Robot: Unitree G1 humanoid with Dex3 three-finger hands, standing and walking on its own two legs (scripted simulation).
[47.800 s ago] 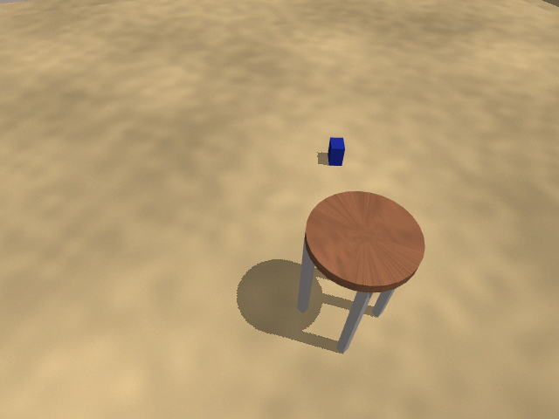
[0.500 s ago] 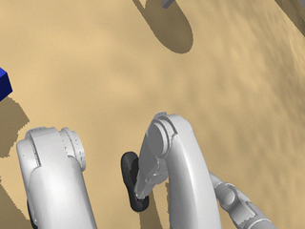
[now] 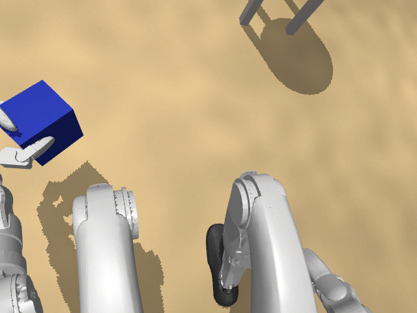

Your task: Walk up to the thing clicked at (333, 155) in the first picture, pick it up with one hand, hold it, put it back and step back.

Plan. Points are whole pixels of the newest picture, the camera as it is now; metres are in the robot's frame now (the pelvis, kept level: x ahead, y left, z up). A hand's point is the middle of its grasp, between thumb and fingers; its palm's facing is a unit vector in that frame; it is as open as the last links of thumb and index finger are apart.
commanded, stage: settle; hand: left
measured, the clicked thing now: (42, 126) +0.43 +0.27 -0.11
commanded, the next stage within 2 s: lift in 0.88 s
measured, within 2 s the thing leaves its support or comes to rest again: neither
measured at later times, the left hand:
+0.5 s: hand (7, 105) +0.42 +0.29 -0.01, palm faces +0.37 -0.93 -0.03, open 6.9 cm
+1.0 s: hand (3, 95) +0.42 +0.29 +0.02, palm faces +0.38 -0.92 -0.03, open 6.8 cm
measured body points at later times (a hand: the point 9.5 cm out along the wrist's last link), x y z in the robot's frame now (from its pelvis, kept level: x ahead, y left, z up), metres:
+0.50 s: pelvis +0.01 -0.01 +0.03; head +0.21 +0.07 +0.43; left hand +0.39 +0.34 -0.01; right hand +0.19 -0.27 -0.08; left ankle +0.08 +0.13 -0.29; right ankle +0.13 -0.14 -0.29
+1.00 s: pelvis +0.01 -0.01 +0.05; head +0.21 +0.06 +0.45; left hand +0.40 +0.33 +0.02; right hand +0.17 -0.27 -0.07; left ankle +0.08 +0.13 -0.29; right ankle +0.13 -0.14 -0.29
